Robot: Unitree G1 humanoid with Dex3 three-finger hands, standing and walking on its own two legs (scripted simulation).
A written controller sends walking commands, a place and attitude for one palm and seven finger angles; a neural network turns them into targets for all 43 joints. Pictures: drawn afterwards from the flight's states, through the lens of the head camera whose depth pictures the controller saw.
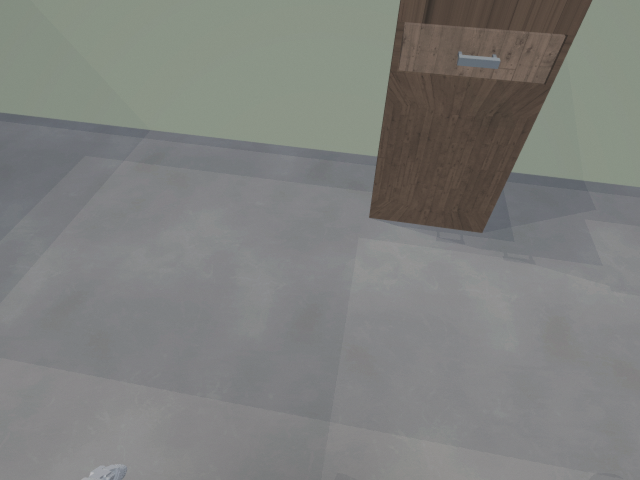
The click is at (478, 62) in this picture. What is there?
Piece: drawer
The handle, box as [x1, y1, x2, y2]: [457, 51, 499, 68]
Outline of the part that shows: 458,51 458,65 497,68 499,58 497,58 495,54 493,54 491,57 462,55 461,52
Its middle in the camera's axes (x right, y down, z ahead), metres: +0.47 -0.54 +1.16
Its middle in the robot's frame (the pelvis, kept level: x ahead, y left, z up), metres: +1.26 -0.40 -0.02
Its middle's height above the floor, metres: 0.75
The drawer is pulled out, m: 0.00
